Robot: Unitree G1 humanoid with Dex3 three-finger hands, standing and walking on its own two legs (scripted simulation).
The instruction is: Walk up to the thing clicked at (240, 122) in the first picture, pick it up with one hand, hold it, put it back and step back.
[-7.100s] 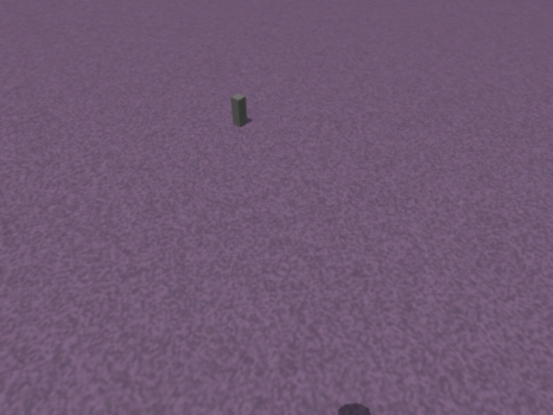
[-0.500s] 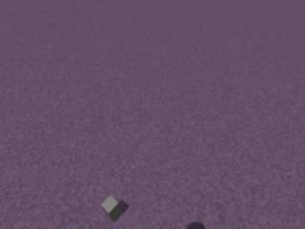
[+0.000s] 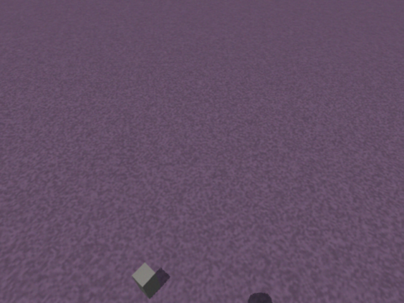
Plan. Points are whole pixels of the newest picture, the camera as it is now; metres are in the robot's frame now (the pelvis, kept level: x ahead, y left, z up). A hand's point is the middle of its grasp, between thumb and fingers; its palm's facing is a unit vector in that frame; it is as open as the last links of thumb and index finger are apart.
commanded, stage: stand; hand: left
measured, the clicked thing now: (147, 281) +0.38 +0.23 -0.69
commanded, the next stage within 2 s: go down in 1.28 s
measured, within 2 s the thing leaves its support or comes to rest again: neither
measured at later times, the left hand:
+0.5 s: hand out of the picture +0.07 +0.25 -0.16, palm faces -0.01 -0.94 -0.34, open 7.4 cm
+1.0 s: hand out of the picture +0.07 +0.25 -0.16, palm faces -0.03 -0.94 -0.35, open 7.4 cm
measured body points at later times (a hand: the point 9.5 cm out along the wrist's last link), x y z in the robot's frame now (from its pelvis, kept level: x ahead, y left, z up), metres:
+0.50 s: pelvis +0.00 +0.00 +0.00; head +0.01 +0.00 +0.45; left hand +0.07 +0.30 -0.13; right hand +0.08 -0.30 -0.13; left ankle +0.00 +0.14 -0.75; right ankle -0.03 -0.12 -0.75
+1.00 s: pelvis +0.00 +0.00 +0.00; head +0.00 +0.00 +0.45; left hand +0.07 +0.30 -0.13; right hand +0.07 -0.30 -0.13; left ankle +0.00 +0.14 -0.75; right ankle -0.03 -0.12 -0.75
